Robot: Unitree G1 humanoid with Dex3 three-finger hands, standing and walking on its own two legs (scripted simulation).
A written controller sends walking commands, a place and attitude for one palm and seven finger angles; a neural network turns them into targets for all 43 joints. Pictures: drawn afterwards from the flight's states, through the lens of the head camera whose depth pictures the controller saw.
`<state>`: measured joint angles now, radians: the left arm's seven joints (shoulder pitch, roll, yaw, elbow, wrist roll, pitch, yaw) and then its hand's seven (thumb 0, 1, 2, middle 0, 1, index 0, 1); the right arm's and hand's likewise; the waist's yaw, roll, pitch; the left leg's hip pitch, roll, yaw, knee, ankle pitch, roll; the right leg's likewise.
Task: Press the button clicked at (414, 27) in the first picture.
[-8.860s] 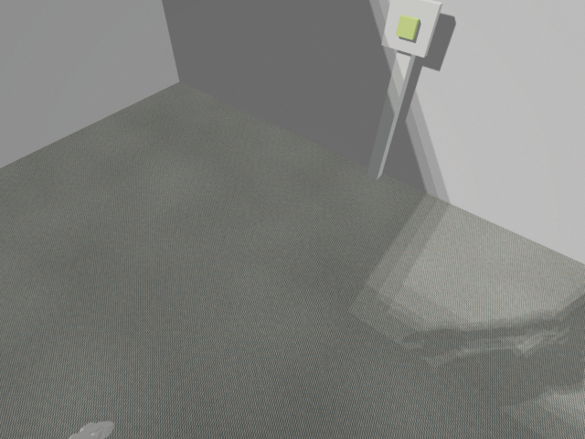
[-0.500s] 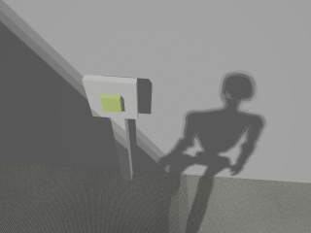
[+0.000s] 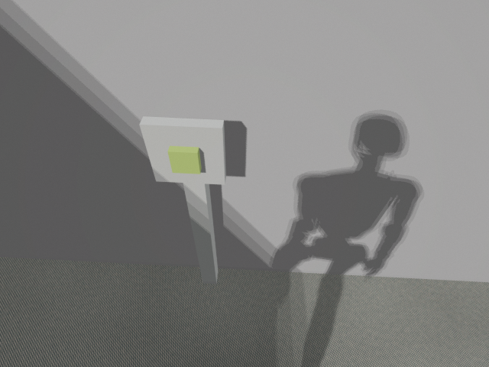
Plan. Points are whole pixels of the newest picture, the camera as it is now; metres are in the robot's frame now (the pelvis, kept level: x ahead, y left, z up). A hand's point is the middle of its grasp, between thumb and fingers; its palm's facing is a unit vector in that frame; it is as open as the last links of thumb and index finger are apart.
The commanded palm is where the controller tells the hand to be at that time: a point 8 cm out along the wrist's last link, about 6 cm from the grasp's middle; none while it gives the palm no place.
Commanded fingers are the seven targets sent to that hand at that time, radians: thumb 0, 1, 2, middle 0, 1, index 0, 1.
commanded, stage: look again from close up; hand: left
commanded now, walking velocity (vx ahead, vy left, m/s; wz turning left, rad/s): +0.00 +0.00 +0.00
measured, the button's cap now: (185, 159) +0.55 +0.17 +0.00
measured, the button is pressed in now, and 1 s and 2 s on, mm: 0 0 0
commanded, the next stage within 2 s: shuffle to correct the standing spot in 0.38 s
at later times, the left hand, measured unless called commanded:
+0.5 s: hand out of the picture +0.04 +0.16 -0.16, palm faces +0.01 -0.98 -0.22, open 7.3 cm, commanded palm none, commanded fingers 0.00 0.90 0.90 -0.20 -0.30 -0.20 -0.30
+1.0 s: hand out of the picture +0.06 +0.13 -0.17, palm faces +0.04 -0.98 -0.18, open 7.3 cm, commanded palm none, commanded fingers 0.00 0.90 0.90 -0.20 -0.30 -0.20 -0.30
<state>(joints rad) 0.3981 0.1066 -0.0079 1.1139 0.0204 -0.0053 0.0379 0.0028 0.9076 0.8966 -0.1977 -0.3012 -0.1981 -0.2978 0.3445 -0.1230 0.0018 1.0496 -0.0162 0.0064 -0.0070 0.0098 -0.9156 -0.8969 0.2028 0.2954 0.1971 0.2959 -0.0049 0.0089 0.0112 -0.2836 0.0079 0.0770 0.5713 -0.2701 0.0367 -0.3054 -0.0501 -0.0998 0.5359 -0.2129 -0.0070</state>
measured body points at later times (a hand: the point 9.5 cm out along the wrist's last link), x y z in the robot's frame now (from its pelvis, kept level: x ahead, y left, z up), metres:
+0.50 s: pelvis +0.02 -0.01 +0.01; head +0.03 -0.03 +0.46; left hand +0.04 +0.21 -0.14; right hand +0.01 -0.22 -0.16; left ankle +0.02 +0.09 -0.73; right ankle +0.05 -0.12 -0.73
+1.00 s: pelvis +0.08 -0.03 +0.00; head +0.10 -0.03 +0.45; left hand +0.06 +0.18 -0.16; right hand +0.06 -0.24 -0.16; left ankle +0.02 +0.09 -0.73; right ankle +0.05 -0.13 -0.73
